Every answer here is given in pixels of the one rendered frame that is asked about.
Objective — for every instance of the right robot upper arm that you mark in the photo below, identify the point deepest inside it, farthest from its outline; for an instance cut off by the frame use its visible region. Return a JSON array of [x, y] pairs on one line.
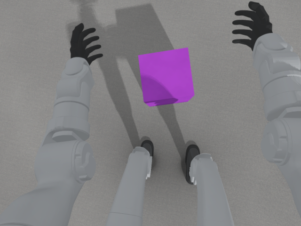
[[281, 144]]

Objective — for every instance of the robot left forearm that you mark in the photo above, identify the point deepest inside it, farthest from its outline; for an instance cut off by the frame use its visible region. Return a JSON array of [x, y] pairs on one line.
[[72, 101]]

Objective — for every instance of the carton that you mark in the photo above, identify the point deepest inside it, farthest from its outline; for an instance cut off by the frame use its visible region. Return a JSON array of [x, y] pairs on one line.
[[166, 77]]

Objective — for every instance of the robot left hand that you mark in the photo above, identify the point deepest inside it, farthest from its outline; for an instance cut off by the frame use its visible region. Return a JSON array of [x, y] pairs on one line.
[[78, 44]]

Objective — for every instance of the left robot thigh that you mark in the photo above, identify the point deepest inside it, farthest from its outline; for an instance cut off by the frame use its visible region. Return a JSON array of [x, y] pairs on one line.
[[127, 207]]

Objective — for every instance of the robot right forearm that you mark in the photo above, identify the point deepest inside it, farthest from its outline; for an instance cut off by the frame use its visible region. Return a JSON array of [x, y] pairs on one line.
[[280, 76]]

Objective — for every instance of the left robot shin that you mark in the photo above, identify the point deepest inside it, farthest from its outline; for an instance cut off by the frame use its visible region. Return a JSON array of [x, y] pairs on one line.
[[140, 149]]

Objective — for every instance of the left robot upper arm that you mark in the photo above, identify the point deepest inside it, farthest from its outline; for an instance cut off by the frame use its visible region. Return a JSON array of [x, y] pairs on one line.
[[61, 170]]

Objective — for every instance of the robot right hand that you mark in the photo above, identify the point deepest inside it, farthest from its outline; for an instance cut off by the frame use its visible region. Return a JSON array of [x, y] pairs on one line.
[[260, 24]]

